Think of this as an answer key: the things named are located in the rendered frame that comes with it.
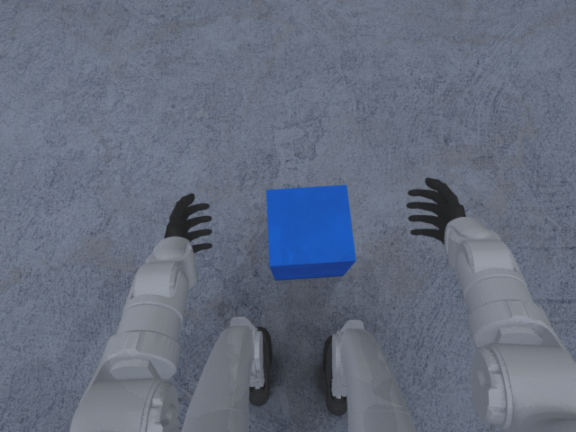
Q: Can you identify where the carton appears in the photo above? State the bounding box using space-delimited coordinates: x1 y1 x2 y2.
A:
266 185 356 281

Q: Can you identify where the right robot foot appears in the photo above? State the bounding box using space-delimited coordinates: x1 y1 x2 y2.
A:
323 335 347 416

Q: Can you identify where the left robot forearm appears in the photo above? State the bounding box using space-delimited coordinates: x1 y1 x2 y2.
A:
69 237 198 432

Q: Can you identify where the robot left hand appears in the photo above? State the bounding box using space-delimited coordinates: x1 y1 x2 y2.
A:
164 193 212 253

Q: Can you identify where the robot right upper arm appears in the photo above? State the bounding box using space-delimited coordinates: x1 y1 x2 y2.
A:
472 343 576 432

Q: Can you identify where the right robot forearm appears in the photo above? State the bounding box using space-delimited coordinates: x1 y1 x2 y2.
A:
445 217 576 365

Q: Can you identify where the robot right hand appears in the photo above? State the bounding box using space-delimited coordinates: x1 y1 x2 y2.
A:
407 178 466 244

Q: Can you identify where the robot right thigh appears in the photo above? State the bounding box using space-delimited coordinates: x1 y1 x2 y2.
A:
332 328 417 432

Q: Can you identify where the robot left upper arm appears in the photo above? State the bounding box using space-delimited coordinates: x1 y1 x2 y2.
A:
72 378 179 432

